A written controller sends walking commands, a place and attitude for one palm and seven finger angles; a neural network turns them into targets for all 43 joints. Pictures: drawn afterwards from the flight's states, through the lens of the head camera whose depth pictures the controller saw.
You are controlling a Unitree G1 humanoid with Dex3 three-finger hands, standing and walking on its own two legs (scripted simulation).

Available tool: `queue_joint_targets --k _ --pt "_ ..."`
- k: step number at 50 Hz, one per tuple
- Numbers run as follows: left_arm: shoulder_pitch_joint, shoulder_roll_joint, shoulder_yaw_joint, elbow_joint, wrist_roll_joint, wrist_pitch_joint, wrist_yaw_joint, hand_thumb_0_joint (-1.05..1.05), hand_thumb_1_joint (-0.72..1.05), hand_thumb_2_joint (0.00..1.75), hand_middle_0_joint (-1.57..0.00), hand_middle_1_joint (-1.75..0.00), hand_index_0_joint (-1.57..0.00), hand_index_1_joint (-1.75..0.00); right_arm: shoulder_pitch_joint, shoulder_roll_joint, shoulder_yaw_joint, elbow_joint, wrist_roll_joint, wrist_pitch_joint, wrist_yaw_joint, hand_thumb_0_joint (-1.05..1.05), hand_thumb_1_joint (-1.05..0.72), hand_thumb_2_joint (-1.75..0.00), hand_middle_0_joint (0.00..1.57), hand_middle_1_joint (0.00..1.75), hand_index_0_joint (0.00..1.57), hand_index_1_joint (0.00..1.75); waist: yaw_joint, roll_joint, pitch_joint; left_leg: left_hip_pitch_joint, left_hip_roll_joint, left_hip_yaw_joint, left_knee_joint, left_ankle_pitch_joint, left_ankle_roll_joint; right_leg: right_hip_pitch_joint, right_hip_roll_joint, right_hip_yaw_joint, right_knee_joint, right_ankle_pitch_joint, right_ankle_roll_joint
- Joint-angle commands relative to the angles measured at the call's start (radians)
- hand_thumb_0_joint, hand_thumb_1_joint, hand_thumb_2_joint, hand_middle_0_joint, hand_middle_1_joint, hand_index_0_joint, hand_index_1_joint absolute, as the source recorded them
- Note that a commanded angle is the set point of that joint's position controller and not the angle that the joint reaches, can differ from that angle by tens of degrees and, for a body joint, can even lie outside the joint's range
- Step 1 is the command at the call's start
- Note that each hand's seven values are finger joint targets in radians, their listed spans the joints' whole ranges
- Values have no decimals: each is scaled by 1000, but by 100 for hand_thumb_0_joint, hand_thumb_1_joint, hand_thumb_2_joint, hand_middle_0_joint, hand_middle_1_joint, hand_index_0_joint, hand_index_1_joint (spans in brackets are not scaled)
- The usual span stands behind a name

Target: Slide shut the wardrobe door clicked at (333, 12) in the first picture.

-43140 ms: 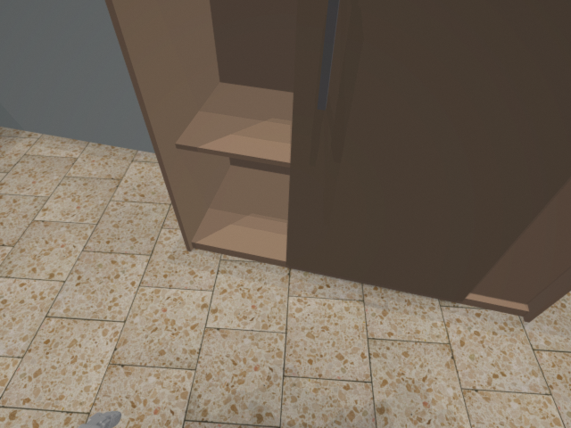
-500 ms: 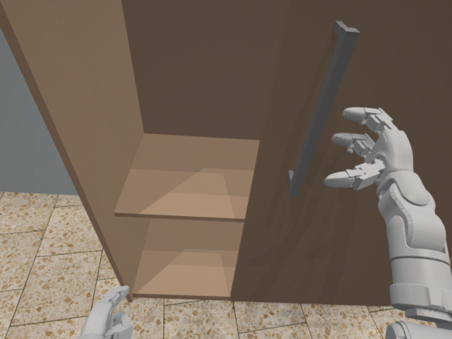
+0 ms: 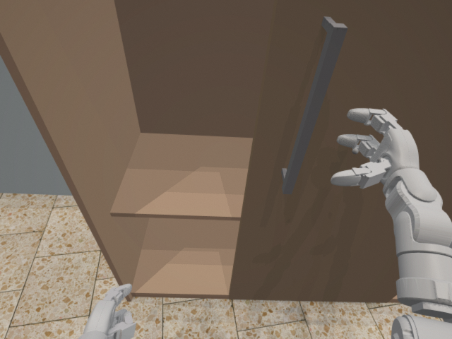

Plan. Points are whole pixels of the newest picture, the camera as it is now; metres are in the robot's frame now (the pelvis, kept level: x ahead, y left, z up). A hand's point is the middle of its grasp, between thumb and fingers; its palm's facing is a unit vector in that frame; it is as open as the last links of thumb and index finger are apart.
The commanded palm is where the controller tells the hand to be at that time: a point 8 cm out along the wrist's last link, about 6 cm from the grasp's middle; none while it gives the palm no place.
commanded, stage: move the hooked fingers beside the handle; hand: right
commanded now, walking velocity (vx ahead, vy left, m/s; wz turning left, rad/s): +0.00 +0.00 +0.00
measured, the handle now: (303, 121) +0.45 -0.10 +0.21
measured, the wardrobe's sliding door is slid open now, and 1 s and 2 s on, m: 0.42 0.42 0.42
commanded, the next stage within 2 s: none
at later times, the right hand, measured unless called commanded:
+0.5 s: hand (350, 152) +0.37 -0.16 +0.20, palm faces -0.02 +1.00 -0.03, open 14.0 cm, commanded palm +0.35 -0.22 +0.20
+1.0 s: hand (350, 144) +0.39 -0.16 +0.21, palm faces +0.02 +1.00 -0.02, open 14.0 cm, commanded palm +0.36 -0.22 +0.20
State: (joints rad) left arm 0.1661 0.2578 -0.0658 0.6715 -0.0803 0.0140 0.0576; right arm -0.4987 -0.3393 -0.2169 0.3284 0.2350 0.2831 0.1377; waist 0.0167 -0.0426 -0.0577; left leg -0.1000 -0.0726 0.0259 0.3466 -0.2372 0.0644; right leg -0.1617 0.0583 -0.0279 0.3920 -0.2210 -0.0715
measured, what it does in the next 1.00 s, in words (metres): stands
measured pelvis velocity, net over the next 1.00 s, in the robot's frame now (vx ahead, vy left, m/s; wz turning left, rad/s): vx -0.01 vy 0.01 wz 0.01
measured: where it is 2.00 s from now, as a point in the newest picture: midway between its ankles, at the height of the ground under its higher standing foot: outside the picture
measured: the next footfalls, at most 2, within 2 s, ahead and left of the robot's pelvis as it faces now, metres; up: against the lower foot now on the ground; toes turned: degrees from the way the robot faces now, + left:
none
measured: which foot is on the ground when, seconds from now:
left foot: down 0.00-1.00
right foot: down 0.00-1.00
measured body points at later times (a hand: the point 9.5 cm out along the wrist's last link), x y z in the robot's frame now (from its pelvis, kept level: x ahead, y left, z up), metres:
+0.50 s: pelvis +0.00 +0.00 +0.00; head -0.03 +0.01 +0.45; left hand +0.16 +0.24 -0.09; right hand +0.36 -0.21 +0.21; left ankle -0.03 +0.08 -0.74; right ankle -0.01 -0.07 -0.74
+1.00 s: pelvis -0.01 +0.01 +0.00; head -0.03 +0.03 +0.45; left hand +0.15 +0.25 -0.10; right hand +0.38 -0.22 +0.21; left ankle -0.03 +0.08 -0.74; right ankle -0.01 -0.07 -0.74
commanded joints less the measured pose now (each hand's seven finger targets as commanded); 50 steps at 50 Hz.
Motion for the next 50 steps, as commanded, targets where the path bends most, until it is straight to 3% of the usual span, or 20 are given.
queue_joint_targets --k 1,2,6,8,10,12,17,22,25,26,28,30,32,38,39,42,44,45,48,50 --pt "-133 125 59 -177 -3 -67 7 0 90 90 -20 -30 -20 -30 -425 -153 -15 -356 10 -112 20 0 50 -30 30 120 30 120 3 -47 -292 -39 53 -36 -32 341 -28 256 -65 84 5 382 25" --pt "-130 126 60 -176 0 -74 7 0 90 90 -20 -30 -20 -30 -435 -165 -22 -393 12 -130 24 0 50 -30 30 120 30 120 3 -39 -320 -34 51 -32 -28 359 -27 283 -67 89 8 416 31" --pt "-130 128 58 -146 0 -85 10 0 90 90 -20 -30 -20 -30 -456 -146 -14 -366 25 -139 19 0 50 -30 30 120 30 120 17 12 -257 -61 45 -27 -40 324 -34 260 -71 90 -2 368 31" --pt "-128 133 59 -134 0 -78 11 0 90 90 -20 -30 -20 -30 -403 -174 -46 -311 19 -116 2 0 50 -30 30 120 30 120 2 38 -216 -57 46 -24 -47 289 -31 222 -74 87 -13 332 31" --pt "-130 134 54 -124 -2 -66 13 0 90 90 -20 -30 -20 -30 -392 -146 -29 -231 13 -77 -12 0 50 -30 30 120 30 120 6 54 -158 -73 48 -26 -54 245 -34 175 -70 83 -23 267 28" --pt "-128 137 55 -129 1 -57 13 0 90 90 -20 -30 -20 -30 -362 -162 -51 -194 7 -50 -24 0 50 -30 30 120 30 120 -5 62 -153 -68 49 -29 -57 230 -32 155 -70 81 -29 255 27" --pt "-132 130 56 -159 0 -53 8 0 90 90 -20 -30 -20 -30 -418 -141 -15 -300 1 -80 -15 0 50 -30 30 120 30 120 -1 21 -234 -37 51 -31 -44 290 -27 208 -69 84 -21 327 32" --pt "-136 124 59 -158 5 -76 7 0 90 90 -20 -30 -20 -30 -437 -175 -45 -398 10 -141 -12 0 50 -30 30 120 30 120 -2 10 -291 -22 48 -32 -40 335 -29 266 -71 86 -13 388 36" --pt "-141 123 55 -145 3 -75 4 0 90 90 -20 -30 -20 -30 -391 -139 -20 -352 8 -124 -14 0 50 -30 30 120 30 120 -1 3 -232 -35 47 -30 -48 314 -29 238 -70 81 -20 355 36" --pt "-138 128 58 -141 2 -71 5 0 90 90 -20 -30 -20 -30 -363 -178 -62 -325 8 -108 -19 0 50 -30 30 120 30 120 -9 16 -221 -32 47 -30 -53 303 -29 222 -71 80 -24 337 36" --pt "-145 126 55 -139 -4 -59 5 0 90 90 -20 -30 -20 -30 -315 -108 -2 -266 10 -70 -11 0 50 -30 30 120 30 120 -5 30 -166 -48 49 -29 -60 270 -32 182 -70 70 -26 285 31" --pt "-141 134 52 -126 -9 -49 9 0 90 90 -20 -30 -20 -30 -349 -86 24 -188 11 -35 -9 0 50 -30 30 120 30 120 16 66 -95 -94 49 -28 -73 205 -38 139 -70 74 -35 202 24" --pt "-136 139 55 -134 -6 -47 12 0 90 90 -20 -30 -20 -30 -348 -147 -36 -177 12 -28 -16 0 50 -30 30 120 30 120 1 86 -117 -83 50 -32 -74 183 -36 128 -69 79 -35 186 19" --pt "-149 116 53 -150 4 -79 9 0 90 90 -20 -30 -20 -30 -541 -128 21 -429 6 -158 -27 0 50 -30 30 120 30 120 17 -19 -292 -45 52 -43 -51 275 -30 272 -68 89 -12 315 24" --pt "-141 122 57 -140 7 -83 11 0 90 90 -20 -30 -20 -30 -523 -208 -58 -405 5 -168 -36 0 50 -30 30 120 30 120 8 -3 -306 -28 51 -47 -54 279 -31 262 -68 90 -11 309 24" --pt "-134 126 51 -115 6 -75 16 0 90 90 -20 -30 -20 -30 -506 -209 -73 -269 7 -147 -32 0 50 -30 30 120 30 120 10 45 -224 -25 54 -50 -63 256 -40 188 -63 71 -24 236 14" --pt "-130 130 50 -113 3 -62 14 0 90 90 -20 -30 -20 -30 -412 -191 -72 -157 4 -106 -27 0 50 -30 30 120 30 120 -2 64 -160 -20 56 -49 -68 241 -40 126 -60 62 -32 196 12" --pt "-121 136 51 -115 2 -55 14 0 90 90 -20 -30 -20 -30 -370 -216 -97 -113 3 -82 -23 0 50 -30 30 120 30 120 -11 78 -156 -9 59 -51 -68 254 -43 101 -58 55 -29 194 10" --pt "-112 141 52 -130 -8 -34 11 0 90 90 -20 -30 -20 -30 -291 -187 -69 -17 3 -34 10 0 50 -30 30 120 30 120 -13 97 -121 -15 63 -50 -61 265 -49 49 -57 44 -20 176 10" --pt "-108 144 55 -149 -12 -38 8 0 90 90 -20 -30 -20 -30 -354 -184 -51 -73 7 -48 27 0 50 -30 30 120 30 120 -1 75 -148 -27 64 -51 -54 282 -48 72 -56 51 -12 195 6"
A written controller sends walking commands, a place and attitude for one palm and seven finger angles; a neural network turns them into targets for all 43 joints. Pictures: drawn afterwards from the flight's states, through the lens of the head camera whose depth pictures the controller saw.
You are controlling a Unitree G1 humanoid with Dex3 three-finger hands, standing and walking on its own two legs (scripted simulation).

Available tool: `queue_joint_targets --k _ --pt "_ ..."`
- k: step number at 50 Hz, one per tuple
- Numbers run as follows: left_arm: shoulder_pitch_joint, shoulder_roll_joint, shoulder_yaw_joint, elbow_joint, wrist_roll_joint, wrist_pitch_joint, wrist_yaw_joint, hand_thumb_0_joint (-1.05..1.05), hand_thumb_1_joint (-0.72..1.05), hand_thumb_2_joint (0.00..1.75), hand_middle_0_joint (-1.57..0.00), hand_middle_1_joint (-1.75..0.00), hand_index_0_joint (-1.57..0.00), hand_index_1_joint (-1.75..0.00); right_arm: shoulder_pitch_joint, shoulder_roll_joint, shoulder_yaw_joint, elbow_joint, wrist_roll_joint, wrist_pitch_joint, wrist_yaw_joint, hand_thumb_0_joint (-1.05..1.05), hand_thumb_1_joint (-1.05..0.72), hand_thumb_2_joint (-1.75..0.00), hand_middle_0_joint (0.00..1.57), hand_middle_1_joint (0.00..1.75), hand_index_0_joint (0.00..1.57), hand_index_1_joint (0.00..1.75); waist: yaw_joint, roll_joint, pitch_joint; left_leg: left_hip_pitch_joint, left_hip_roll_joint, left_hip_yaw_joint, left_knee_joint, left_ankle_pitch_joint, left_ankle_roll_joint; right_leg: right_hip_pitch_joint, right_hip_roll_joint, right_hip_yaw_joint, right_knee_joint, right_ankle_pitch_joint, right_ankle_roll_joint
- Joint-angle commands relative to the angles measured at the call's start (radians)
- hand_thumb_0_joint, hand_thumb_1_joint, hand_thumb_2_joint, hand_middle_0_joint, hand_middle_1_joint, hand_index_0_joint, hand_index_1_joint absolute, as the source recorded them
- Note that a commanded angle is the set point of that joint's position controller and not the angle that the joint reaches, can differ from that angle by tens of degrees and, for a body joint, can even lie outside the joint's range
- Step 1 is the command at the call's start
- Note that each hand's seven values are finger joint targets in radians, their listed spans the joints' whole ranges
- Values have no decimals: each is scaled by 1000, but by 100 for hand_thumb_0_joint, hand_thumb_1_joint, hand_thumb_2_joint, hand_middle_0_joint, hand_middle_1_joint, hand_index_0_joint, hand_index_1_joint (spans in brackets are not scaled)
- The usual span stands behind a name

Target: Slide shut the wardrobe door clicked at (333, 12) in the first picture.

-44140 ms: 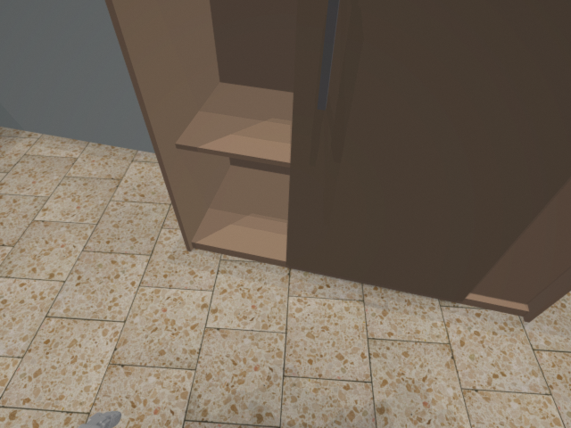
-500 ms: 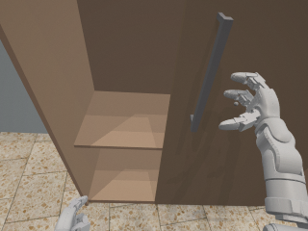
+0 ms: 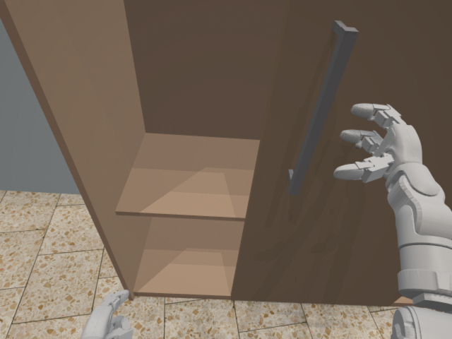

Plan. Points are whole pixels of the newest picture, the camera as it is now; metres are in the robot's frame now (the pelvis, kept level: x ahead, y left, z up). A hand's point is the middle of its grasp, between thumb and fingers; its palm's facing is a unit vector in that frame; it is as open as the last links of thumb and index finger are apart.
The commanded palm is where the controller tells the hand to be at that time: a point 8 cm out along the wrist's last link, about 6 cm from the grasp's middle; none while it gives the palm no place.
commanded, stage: move the hooked fingers beside the handle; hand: right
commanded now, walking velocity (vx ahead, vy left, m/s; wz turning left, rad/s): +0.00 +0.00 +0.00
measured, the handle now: (312, 122) +0.45 -0.11 +0.20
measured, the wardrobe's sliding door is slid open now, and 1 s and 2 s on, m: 0.42 0.42 0.42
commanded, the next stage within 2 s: none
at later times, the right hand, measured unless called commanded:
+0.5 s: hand (349, 154) +0.40 -0.17 +0.18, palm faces +0.01 +1.00 -0.04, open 14.0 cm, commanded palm +0.37 -0.22 +0.20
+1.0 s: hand (365, 143) +0.37 -0.17 +0.23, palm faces -0.01 +1.00 -0.03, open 14.0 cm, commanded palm +0.35 -0.23 +0.20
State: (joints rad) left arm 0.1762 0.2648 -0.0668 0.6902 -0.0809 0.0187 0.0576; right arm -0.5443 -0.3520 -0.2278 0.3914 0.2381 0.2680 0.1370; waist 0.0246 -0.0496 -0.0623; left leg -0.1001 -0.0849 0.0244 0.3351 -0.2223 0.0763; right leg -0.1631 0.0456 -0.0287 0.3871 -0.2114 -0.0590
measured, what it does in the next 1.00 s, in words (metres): stands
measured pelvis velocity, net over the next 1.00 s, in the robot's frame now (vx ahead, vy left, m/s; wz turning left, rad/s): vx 0.00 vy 0.00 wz -0.02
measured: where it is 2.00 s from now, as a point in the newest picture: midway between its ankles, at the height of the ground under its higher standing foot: outside the picture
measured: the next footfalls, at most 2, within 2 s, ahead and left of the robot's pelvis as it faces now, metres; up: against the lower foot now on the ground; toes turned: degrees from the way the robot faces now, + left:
none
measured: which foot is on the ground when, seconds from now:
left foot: down 0.00-1.00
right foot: down 0.00-1.00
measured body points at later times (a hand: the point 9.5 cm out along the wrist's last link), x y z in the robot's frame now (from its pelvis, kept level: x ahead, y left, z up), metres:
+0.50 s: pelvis +0.01 +0.01 +0.00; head +0.00 +0.03 +0.45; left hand +0.16 +0.25 -0.10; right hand +0.39 -0.23 +0.19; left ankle -0.03 +0.07 -0.74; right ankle +0.00 -0.08 -0.74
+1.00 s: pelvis +0.00 +0.00 +0.00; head -0.03 +0.02 +0.45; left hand +0.19 +0.23 -0.09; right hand +0.36 -0.23 +0.23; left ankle -0.03 +0.07 -0.74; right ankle +0.00 -0.08 -0.74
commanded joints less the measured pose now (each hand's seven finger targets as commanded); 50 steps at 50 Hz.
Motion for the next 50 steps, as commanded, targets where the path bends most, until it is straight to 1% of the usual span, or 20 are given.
queue_joint_targets --k 1,4,7,10,12,15,16,18,22,24,27,28,29,33,36,40,41,44,49,50 --pt "-126 133 59 -186 -12 -51 7 0 90 90 -20 -30 -20 -30 -328 -170 -35 -212 6 -54 36 0 50 -30 30 120 30 120 -10 53 -193 -16 75 -50 -35 292 -57 106 -42 53 -2 219 -8" --pt "-144 120 63 -207 -10 -85 6 0 90 90 -20 -30 -20 -30 -456 -167 -8 -465 18 -150 45 0 50 -30 30 120 30 120 6 -9 -313 -4 70 -51 -24 347 -51 222 -43 69 15 318 -8" --pt "-127 121 64 -172 0 -110 11 0 90 90 -20 -30 -20 -30 -516 -198 -38 -510 18 -200 25 0 50 -30 30 120 30 120 17 -19 -346 -22 62 -48 -20 361 -54 292 -48 77 21 364 -4" --pt "-121 127 60 -125 -1 -104 14 0 90 90 -20 -30 -20 -30 -471 -172 -31 -344 12 -154 -2 0 50 -30 30 120 30 120 22 20 -211 -60 62 -44 -41 292 -60 214 -50 69 9 268 -3" --pt "-113 137 58 -114 -1 -82 17 0 90 90 -20 -30 -20 -30 -390 -198 -72 -195 5 -86 -15 0 50 -30 30 120 30 120 3 68 -135 -53 67 -49 -50 244 -63 118 -44 58 -4 188 -7" --pt "-106 143 52 -130 -3 -46 14 0 90 90 -20 -30 -20 -30 -299 -201 -71 -44 -10 -5 -10 0 50 -30 30 120 30 120 -16 103 -94 -29 79 -53 -43 240 -65 27 -37 45 -6 152 -6" --pt "-102 142 53 -141 -4 -41 12 0 90 90 -20 -30 -20 -30 -307 -173 -44 -46 -11 0 -1 0 50 -30 30 120 30 120 -12 103 -114 -27 79 -50 -37 262 -64 35 -37 48 -5 170 -6" --pt "-98 142 59 -162 -6 -39 8 0 90 90 -20 -30 -20 -30 -296 -205 -73 -74 -5 -20 13 0 50 -30 30 120 30 120 -22 111 -181 13 80 -53 -18 332 -66 48 -38 42 12 223 -9" --pt "-122 120 65 -220 -2 -72 3 0 90 90 -20 -30 -20 -30 -458 -232 -78 -444 7 -161 42 0 50 -30 30 120 30 120 -17 12 -394 92 80 -63 16 514 -60 202 -33 46 31 407 -18" --pt "-122 116 65 -211 1 -92 2 0 90 90 -20 -30 -20 -30 -452 -225 -65 -550 11 -212 42 0 50 -30 30 120 30 120 -6 -28 -417 69 74 -59 21 531 -57 265 -42 54 40 475 -15" --pt "-124 119 64 -182 2 -104 0 0 90 90 -20 -30 -20 -30 -343 -204 -77 -486 16 -187 41 0 50 -30 30 120 30 120 -11 -21 -343 32 70 -48 13 521 -64 266 -46 53 41 476 -7" --pt "-122 126 68 -169 -3 -100 -3 0 90 90 -20 -30 -20 -30 -283 -223 -100 -416 21 -151 37 0 50 -30 30 120 30 120 -26 3 -286 27 71 -45 5 512 -64 213 -44 50 42 444 -7" --pt "-128 127 63 -160 -6 -89 -1 0 90 90 -20 -30 -20 -30 -249 -183 -81 -355 22 -111 40 0 50 -30 30 120 30 120 -11 35 -215 4 71 -45 -1 494 -77 181 -47 39 37 387 -10" --pt "-138 140 59 -169 -17 -45 0 0 90 90 -20 -30 -20 -30 -124 -119 -31 -207 22 26 49 0 50 -30 30 120 30 120 -20 109 -87 -44 72 -36 -16 385 -83 69 -40 37 27 259 -10" --pt "-157 135 59 -202 -15 -46 2 0 90 90 -20 -30 -20 -30 -205 -154 -48 -340 28 5 50 0 50 -30 30 120 30 120 -18 92 -170 -28 76 -43 -7 382 -82 99 -38 48 31 268 -14" --pt "-174 113 57 -207 -3 -82 11 0 90 90 -20 -30 -20 -30 -422 -243 -88 -615 25 -143 31 0 50 -30 30 120 30 120 -3 -7 -329 3 71 -51 2 400 -57 241 -41 68 34 368 -12" --pt "-175 108 53 -202 0 -93 11 0 90 90 -20 -30 -20 -30 -440 -204 -52 -633 25 -169 31 0 50 -30 30 120 30 120 4 -28 -336 -10 69 -48 2 387 -55 268 -42 73 32 377 -10" --pt "-163 111 50 -151 3 -103 16 0 90 90 -20 -30 -20 -30 -436 -193 -49 -513 23 -172 17 0 50 -30 30 120 30 120 17 -42 -259 -55 64 -43 -22 326 -53 267 -49 79 24 331 0" --pt "-140 135 43 -120 -11 -46 18 0 90 90 -20 -30 -20 -30 -244 -123 -10 -63 13 9 27 0 50 -30 30 120 30 120 5 110 -24 -107 72 -35 -56 160 -63 52 -45 67 -12 102 1" --pt "-138 141 43 -131 -15 -37 19 0 90 90 -20 -30 -20 -30 -240 -112 6 -29 14 33 34 0 50 -30 30 120 30 120 2 127 -28 -108 74 -35 -57 136 -65 31 -45 68 -14 80 1"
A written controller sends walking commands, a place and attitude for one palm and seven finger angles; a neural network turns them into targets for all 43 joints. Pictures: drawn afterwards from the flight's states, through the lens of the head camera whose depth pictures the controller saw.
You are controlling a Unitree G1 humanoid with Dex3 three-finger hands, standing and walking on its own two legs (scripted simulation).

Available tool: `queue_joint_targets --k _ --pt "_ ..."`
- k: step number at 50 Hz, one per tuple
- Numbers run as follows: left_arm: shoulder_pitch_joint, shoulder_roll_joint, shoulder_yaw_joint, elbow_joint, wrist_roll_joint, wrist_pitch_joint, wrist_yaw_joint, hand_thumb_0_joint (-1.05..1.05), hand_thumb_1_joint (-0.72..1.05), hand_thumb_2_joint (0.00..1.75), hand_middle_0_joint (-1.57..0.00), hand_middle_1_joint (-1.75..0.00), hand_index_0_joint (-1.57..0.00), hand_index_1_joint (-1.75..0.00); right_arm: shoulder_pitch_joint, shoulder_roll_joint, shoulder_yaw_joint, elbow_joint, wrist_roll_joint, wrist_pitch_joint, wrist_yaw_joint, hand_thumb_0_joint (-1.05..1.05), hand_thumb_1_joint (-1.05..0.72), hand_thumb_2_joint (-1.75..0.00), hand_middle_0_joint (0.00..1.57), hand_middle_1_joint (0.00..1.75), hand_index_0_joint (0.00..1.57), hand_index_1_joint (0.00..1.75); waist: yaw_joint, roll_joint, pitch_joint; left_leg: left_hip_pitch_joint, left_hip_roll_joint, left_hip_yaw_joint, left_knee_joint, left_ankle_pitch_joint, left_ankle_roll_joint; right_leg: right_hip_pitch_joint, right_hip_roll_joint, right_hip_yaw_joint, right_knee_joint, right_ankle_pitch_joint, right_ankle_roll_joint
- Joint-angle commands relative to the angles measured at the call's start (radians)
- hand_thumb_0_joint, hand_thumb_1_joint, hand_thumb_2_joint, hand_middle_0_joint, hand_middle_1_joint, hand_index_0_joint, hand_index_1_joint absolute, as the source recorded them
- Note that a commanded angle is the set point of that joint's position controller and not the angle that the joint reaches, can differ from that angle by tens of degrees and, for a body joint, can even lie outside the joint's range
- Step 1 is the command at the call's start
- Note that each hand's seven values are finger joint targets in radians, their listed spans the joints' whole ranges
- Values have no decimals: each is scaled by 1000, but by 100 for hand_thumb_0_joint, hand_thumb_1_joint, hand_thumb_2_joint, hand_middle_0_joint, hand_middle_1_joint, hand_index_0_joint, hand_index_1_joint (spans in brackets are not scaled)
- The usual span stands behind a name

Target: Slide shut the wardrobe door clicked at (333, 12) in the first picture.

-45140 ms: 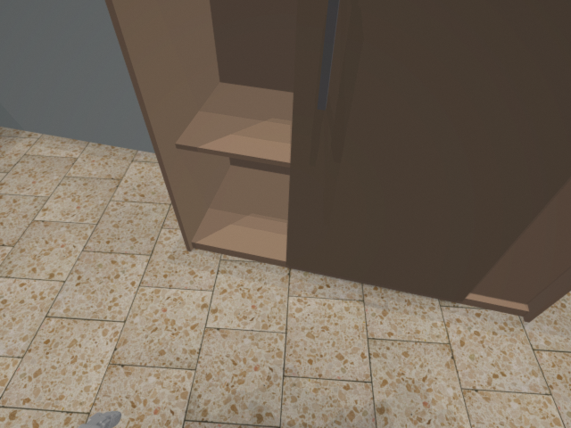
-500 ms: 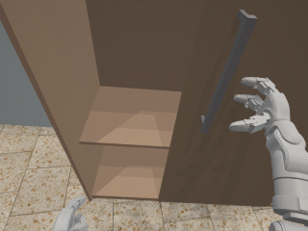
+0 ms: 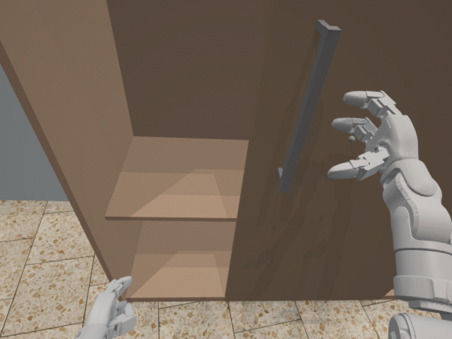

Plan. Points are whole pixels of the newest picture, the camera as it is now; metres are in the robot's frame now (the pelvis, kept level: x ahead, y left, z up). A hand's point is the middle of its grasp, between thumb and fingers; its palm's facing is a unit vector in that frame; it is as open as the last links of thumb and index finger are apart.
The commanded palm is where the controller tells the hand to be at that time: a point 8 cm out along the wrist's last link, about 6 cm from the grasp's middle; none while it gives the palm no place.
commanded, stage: move the hooked fingers beside the handle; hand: right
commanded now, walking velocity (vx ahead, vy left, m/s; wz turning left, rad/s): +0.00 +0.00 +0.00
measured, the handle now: (299, 120) +0.45 -0.10 +0.21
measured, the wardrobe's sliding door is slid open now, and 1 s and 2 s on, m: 0.42 0.42 0.42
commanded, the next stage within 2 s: feel for the door with the fingertips in 1.40 s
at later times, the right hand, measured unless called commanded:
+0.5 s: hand (344, 166) +0.38 -0.18 +0.16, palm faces -0.04 +1.00 -0.01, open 14.0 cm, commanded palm +0.36 -0.23 +0.20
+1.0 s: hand (338, 143) +0.39 -0.16 +0.21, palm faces -0.03 +1.00 -0.02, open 14.0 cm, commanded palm +0.38 -0.22 +0.21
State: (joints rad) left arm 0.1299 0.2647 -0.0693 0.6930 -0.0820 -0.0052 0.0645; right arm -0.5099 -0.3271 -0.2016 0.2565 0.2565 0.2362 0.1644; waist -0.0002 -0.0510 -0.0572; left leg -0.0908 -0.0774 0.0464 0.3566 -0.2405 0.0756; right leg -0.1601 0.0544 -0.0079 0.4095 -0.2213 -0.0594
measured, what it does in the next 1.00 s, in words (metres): stands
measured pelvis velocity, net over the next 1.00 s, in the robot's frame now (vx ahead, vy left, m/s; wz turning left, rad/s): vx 0.02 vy -0.01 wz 0.04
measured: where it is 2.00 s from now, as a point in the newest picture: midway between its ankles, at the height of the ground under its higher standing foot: outside the picture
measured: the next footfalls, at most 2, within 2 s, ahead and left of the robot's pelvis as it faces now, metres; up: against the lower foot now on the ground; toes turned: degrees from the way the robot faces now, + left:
none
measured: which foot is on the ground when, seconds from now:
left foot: down 0.00-1.00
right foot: down 0.00-1.00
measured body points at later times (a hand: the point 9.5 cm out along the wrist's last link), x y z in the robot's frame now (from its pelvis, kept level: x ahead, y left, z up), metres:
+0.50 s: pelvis +0.00 -0.01 +0.00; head -0.02 +0.01 +0.45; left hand +0.14 +0.25 -0.10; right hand +0.38 -0.23 +0.17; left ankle -0.03 +0.07 -0.74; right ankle +0.00 -0.08 -0.74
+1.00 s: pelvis +0.02 -0.01 +0.00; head +0.00 +0.00 +0.45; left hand +0.15 +0.24 -0.10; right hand +0.39 -0.21 +0.21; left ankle -0.03 +0.07 -0.74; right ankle +0.00 -0.08 -0.74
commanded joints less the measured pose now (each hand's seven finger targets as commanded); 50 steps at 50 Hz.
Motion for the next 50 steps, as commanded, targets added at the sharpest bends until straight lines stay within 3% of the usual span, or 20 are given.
queue_joint_targets --k 1,3,7,9,12,17,20,21,24,27,29,31,34,35,37,39,43,46,47,50 --pt "-93 143 47 -144 -15 -9 14 0 90 90 -20 -30 -20 -30 -276 -152 -32 126 -4 77 9 0 50 -30 30 120 30 120 23 134 -43 -119 68 -63 -81 146 -65 21 -52 46 -32 83 -1" --pt "-90 137 52 -159 -12 -14 10 0 90 90 -20 -30 -20 -30 -360 -143 -19 66 -4 47 8 0 50 -30 30 120 30 120 26 128 -102 -106 70 -63 -71 161 -60 44 -52 47 -25 108 -4" --pt "-98 116 59 -203 6 -60 6 0 90 90 -20 -30 -20 -30 -573 -302 -133 -326 -3 -143 -10 0 50 -30 30 120 30 120 10 24 -389 17 68 -81 -38 323 -48 210 -49 58 -10 298 -9" --pt "-83 112 57 -183 12 -81 4 0 90 90 -20 -30 -20 -30 -591 -316 -143 -399 0 -220 -18 0 50 -30 30 120 30 120 20 -23 -426 20 65 -82 -28 351 -46 263 -58 63 -6 348 -2" --pt "-71 117 58 -153 12 -90 4 0 90 90 -20 -30 -20 -30 -488 -312 -161 -284 -14 -209 -19 0 50 -30 30 120 30 120 15 -35 -340 12 61 -71 -36 358 -48 236 -61 52 -15 349 4" --pt "-52 147 57 -142 -16 -44 3 0 90 90 -20 -30 -20 -30 -184 -156 -48 117 2 27 33 0 50 -30 30 120 30 120 15 82 -27 -99 56 -50 -81 214 -57 38 -63 39 -46 152 4" --pt "-62 154 63 -169 -25 -33 -2 0 90 90 -20 -30 -20 -30 -223 -107 4 82 15 66 58 0 50 -30 30 120 30 120 25 113 -56 -120 60 -49 -72 212 -61 43 -64 41 -31 154 -1" --pt "-62 151 69 -176 -21 -41 -1 0 90 90 -20 -30 -20 -30 -275 -139 -27 12 17 44 51 0 50 -30 30 120 30 120 23 125 -107 -116 59 -51 -68 217 -61 67 -62 49 -22 170 -5" --pt "-84 136 74 -203 -6 -76 2 0 90 90 -20 -30 -20 -30 -484 -277 -114 -345 14 -105 15 0 50 -30 30 120 30 120 18 45 -305 -44 58 -70 -53 287 -49 189 -58 58 -12 282 -7" --pt "-64 123 67 -168 15 -118 6 0 90 90 -20 -30 -20 -30 -577 -314 -143 -511 1 -241 -28 0 50 -30 30 120 30 120 28 -50 -428 -43 54 -64 -21 338 -45 332 -72 74 -2 408 17" --pt "-62 123 64 -134 16 -124 6 0 90 90 -20 -30 -20 -30 -552 -290 -120 -438 -14 -250 -46 0 50 -30 30 120 30 120 36 -94 -381 -70 53 -60 -29 317 -43 339 -77 77 -4 402 31" --pt "-64 126 61 -105 10 -110 10 0 90 90 -20 -30 -20 -30 -544 -220 -55 -272 -32 -190 -48 0 50 -30 30 120 30 120 52 -98 -246 -112 50 -51 -54 252 -43 282 -76 76 -26 311 34" --pt "-58 134 56 -88 -8 -64 13 0 90 90 -20 -30 -20 -30 -377 -105 18 85 -29 -20 -30 0 50 -30 30 120 30 120 49 29 -23 -155 51 -44 -88 139 -48 109 -71 63 -59 129 18" --pt "-53 142 54 -90 -9 -50 15 0 90 90 -20 -30 -20 -30 -357 -84 32 174 -25 30 -21 0 50 -30 30 120 30 120 46 68 2 -164 53 -42 -92 114 -51 68 -68 64 -62 90 16" --pt "-42 153 55 -107 -14 -32 16 0 90 90 -20 -30 -20 -30 -318 -70 32 277 -13 88 -6 0 50 -30 30 120 30 120 38 147 -17 -156 58 -42 -92 123 -53 45 -68 66 -58 92 10" --pt "-37 151 62 -131 -10 -27 9 0 90 90 -20 -30 -20 -30 -345 -90 7 212 -8 67 0 0 50 -30 30 120 30 120 29 180 -112 -119 62 -45 -71 199 -53 65 -63 57 -36 167 5" --pt "-63 118 65 -200 8 -62 0 0 90 90 -20 -30 -20 -30 -599 -239 -78 -314 -13 -162 -33 0 50 -30 30 120 30 120 7 60 -403 25 65 -70 -21 401 -42 237 -59 59 -9 417 4" --pt "-35 111 68 -176 29 -99 -9 0 90 90 -20 -30 -20 -30 -548 -313 -158 -466 -29 -273 -62 0 50 -30 30 120 30 120 -5 -43 -527 31 59 -67 11 490 -41 369 -73 65 17 599 34" --pt "-37 113 71 -166 29 -102 -10 0 90 90 -20 -30 -20 -30 -500 -333 -185 -446 -34 -271 -65 0 50 -30 30 120 30 120 -9 -60 -518 38 60 -68 13 514 -42 372 -78 60 23 633 39" --pt "-52 119 66 -139 14 -71 -7 0 90 90 -20 -30 -20 -30 -369 -250 -128 -209 -42 -149 -45 0 50 -30 30 120 30 120 8 -16 -259 12 57 -61 -28 460 -46 219 -72 33 -8 461 19"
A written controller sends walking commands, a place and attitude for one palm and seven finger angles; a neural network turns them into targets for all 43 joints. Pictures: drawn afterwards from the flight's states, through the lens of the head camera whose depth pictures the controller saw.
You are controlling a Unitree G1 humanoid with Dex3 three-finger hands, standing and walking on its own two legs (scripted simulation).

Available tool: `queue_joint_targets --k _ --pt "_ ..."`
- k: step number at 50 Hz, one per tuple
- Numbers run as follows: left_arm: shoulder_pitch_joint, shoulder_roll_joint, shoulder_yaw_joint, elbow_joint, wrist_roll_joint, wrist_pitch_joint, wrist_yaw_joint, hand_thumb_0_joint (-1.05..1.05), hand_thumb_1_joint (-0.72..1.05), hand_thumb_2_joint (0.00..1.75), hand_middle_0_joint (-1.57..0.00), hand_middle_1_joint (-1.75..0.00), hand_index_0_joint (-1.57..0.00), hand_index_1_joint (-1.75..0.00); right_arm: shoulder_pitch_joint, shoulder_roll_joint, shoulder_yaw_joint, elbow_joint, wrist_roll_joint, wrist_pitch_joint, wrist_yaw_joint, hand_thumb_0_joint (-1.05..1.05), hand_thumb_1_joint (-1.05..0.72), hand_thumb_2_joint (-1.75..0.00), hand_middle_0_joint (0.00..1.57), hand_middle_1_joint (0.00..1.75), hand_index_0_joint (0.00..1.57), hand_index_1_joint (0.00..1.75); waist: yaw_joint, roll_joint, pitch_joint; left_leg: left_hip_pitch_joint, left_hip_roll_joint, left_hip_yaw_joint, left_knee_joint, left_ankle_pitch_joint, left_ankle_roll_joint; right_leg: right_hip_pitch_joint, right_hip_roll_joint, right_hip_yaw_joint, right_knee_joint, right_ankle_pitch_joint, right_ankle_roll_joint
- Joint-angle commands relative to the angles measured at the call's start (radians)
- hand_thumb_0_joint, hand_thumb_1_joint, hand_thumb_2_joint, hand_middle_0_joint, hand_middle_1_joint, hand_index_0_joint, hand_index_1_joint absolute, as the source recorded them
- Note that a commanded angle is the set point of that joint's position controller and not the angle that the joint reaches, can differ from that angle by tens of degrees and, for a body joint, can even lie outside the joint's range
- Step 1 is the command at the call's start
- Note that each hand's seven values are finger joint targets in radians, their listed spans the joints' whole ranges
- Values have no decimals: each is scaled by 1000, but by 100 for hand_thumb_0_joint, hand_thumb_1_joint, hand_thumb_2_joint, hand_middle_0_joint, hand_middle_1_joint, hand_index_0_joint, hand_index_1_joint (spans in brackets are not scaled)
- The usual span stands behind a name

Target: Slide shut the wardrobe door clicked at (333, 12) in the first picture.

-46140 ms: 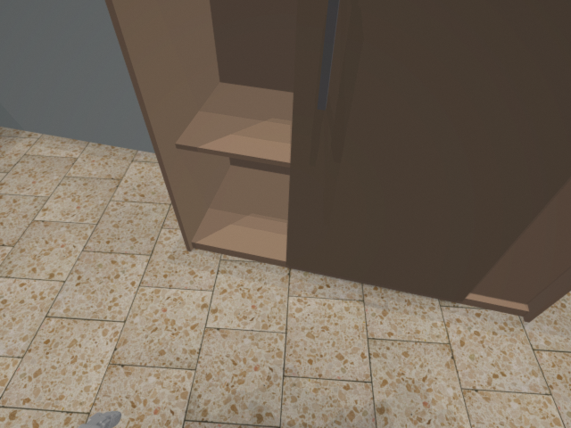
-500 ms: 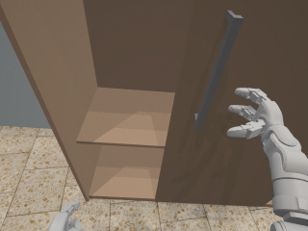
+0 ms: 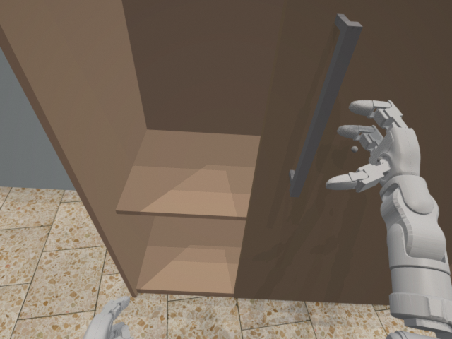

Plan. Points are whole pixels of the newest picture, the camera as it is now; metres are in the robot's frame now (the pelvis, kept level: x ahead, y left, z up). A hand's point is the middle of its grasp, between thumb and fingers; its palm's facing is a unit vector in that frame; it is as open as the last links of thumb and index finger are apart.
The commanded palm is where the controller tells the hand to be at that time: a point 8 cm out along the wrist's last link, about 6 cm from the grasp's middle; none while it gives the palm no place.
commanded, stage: move the hooked fingers beside the handle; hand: right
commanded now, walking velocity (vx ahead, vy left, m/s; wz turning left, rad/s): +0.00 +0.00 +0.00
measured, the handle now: (313, 123) +0.43 -0.11 +0.20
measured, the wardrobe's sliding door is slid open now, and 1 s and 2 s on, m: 0.42 0.42 0.42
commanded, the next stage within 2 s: feel for the door with the fingertips in 0.40 s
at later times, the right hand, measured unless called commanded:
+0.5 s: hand (371, 146) +0.37 -0.19 +0.21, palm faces +0.06 +1.00 -0.04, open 14.0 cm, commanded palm +0.34 -0.22 +0.20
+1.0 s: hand (335, 163) +0.36 -0.14 +0.18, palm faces -0.02 +1.00 +0.01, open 14.0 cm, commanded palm +0.35 -0.19 +0.20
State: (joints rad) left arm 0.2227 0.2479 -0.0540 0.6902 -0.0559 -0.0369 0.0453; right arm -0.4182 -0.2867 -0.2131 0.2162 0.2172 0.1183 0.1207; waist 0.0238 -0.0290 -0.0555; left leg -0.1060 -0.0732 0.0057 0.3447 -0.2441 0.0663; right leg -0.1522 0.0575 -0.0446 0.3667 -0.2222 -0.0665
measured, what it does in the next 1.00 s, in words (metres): stands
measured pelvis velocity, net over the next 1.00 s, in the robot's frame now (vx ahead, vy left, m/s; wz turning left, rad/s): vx -0.01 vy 0.01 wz -0.01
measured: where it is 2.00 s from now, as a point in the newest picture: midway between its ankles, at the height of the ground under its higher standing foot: outside the picture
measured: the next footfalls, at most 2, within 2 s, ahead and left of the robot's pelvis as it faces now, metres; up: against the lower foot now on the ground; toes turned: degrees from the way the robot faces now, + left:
none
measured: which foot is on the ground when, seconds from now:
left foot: down 0.00-1.00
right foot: down 0.00-1.00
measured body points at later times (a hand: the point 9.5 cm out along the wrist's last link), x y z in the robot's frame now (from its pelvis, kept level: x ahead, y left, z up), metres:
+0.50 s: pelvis -0.01 +0.01 +0.00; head -0.04 +0.03 +0.45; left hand +0.17 +0.24 -0.09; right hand +0.36 -0.24 +0.22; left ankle -0.04 +0.08 -0.74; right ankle -0.02 -0.07 -0.74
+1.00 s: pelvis -0.01 +0.01 +0.00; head -0.03 +0.03 +0.45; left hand +0.14 +0.26 -0.11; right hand +0.36 -0.19 +0.18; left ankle -0.04 +0.08 -0.74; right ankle -0.02 -0.07 -0.74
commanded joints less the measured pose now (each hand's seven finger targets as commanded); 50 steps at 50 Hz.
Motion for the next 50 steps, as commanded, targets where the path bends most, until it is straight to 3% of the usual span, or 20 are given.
queue_joint_targets --k 1,3,6,8,10,12,14,16,18,20,22,25,28,29,31,34,39,43,47,50 --pt "-148 142 48 -134 -23 -24 13 0 90 90 -20 -30 -20 -30 -403 -247 -77 -68 1 34 13 0 50 -30 30 120 30 120 -10 -23 -159 -9 50 -11 -31 410 -36 155 -73 67 21 385 25" --pt "-148 153 47 -130 -38 2 16 0 90 90 -20 -30 -20 -30 -320 -140 6 92 15 152 46 0 50 -30 30 120 30 120 -4 33 -42 -61 49 -1 -48 341 -41 76 -66 64 18 285 19" --pt "-155 164 48 -160 -48 14 18 0 90 90 -20 -30 -20 -30 -296 -104 38 100 48 222 86 0 50 -30 30 120 30 120 2 79 -61 -92 54 -2 -46 315 -53 69 -66 76 30 247 9" --pt "-170 153 52 -185 -44 1 18 0 90 90 -20 -30 -20 -30 -365 -117 32 -56 59 169 84 0 50 -30 30 120 30 120 2 84 -168 -59 55 -5 -28 362 -48 124 -64 79 48 307 3" --pt "-181 144 59 -211 -30 -25 18 0 90 90 -20 -30 -20 -30 -507 -235 -46 -352 54 59 62 0 50 -30 30 120 30 120 -9 37 -345 6 56 -18 -12 424 -40 219 -57 90 51 406 3" --pt "-178 134 53 -200 -15 -51 19 0 90 90 -20 -30 -20 -30 -574 -324 -125 -507 46 -44 26 0 50 -30 30 120 30 120 -18 -5 -449 46 55 -24 12 486 -39 291 -60 92 59 505 11" --pt "-169 128 48 -165 -7 -65 16 0 90 90 -20 -30 -20 -30 -573 -350 -155 -520 42 -102 -6 0 50 -30 30 120 30 120 -13 -30 -440 45 54 -27 15 485 -41 301 -66 89 57 511 19" --pt "-176 127 47 -137 -6 -63 17 0 90 90 -20 -30 -20 -30 -516 -343 -163 -393 27 -83 -17 0 50 -30 30 120 30 120 -14 -27 -366 36 56 -26 2 459 -43 263 -68 80 50 461 17" --pt "-183 131 43 -117 -17 -31 20 0 90 90 -20 -30 -20 -30 -473 -275 -93 -199 9 0 -10 0 50 -30 30 120 30 120 -2 -57 -197 -15 57 -24 -32 360 -41 175 -63 65 30 323 15" --pt "-183 145 32 -110 -32 0 26 0 90 90 -20 -30 -20 -30 -389 -216 -40 39 12 118 11 0 50 -30 30 120 30 120 7 -12 -22 -83 55 -23 -66 235 -47 65 -59 66 8 166 13" --pt "-177 162 27 -116 -43 21 35 0 90 90 -20 -30 -20 -30 -368 -177 13 207 24 204 48 0 50 -30 30 120 30 120 17 46 31 -124 61 -24 -85 149 -56 10 -58 74 5 74 10" --pt "-170 165 39 -153 -49 17 32 0 90 90 -20 -30 -20 -30 -412 -144 34 177 44 200 93 0 50 -30 30 120 30 120 18 123 -81 -106 67 -29 -60 215 -70 28 -53 79 37 118 -2" --pt "-193 136 45 -195 -39 -24 28 0 90 90 -20 -30 -20 -30 -620 -171 26 -171 67 38 88 0 50 -30 30 120 30 120 19 58 -300 -22 64 -30 -25 337 -45 165 -50 89 53 270 -7" --pt "-191 135 48 -199 -32 -38 25 0 90 90 -20 -30 -20 -30 -679 -223 -10 -290 64 -21 78 0 50 -30 30 120 30 120 13 22 -378 -3 62 -37 -20 358 -43 211 -46 97 55 310 -6" --pt "-178 127 45 -178 -17 -58 22 0 90 90 -20 -30 -20 -30 -679 -265 -67 -350 63 -102 47 0 50 -30 30 120 30 120 4 -9 -434 23 58 -38 -7 406 -44 264 -49 94 58 374 -2" --pt "-161 126 43 -137 -9 -63 13 0 90 90 -20 -30 -20 -30 -625 -286 -105 -265 32 -114 -10 0 50 -30 30 120 30 120 -5 -28 -362 30 60 -39 -12 387 -46 217 -55 83 48 342 4" --pt "-171 136 38 -141 -25 -2 8 0 90 90 -20 -30 -20 -30 -393 -194 -45 11 -3 73 -31 0 50 -30 30 120 30 120 -24 27 -116 3 65 -39 -49 300 -56 35 -54 53 14 186 4" --pt "-189 137 45 -180 -37 6 5 0 90 90 -20 -30 -20 -30 -363 -88 32 -35 30 130 7 0 50 -30 30 120 30 120 -16 72 -154 -5 59 -32 -43 334 -67 66 -57 60 32 219 -2" --pt "-191 137 51 -189 -27 -18 14 0 90 90 -20 -30 -20 -30 -543 -197 -42 -242 37 50 -2 0 50 -30 30 120 30 120 -8 66 -277 28 58 -41 -28 389 -60 135 -52 62 35 284 -7" --pt "-182 129 48 -162 -18 -31 16 0 90 90 -20 -30 -20 -30 -584 -242 -77 -268 23 -12 -36 0 50 -30 30 120 30 120 -4 41 -285 32 60 -50 -25 388 -57 155 -56 58 38 295 -8"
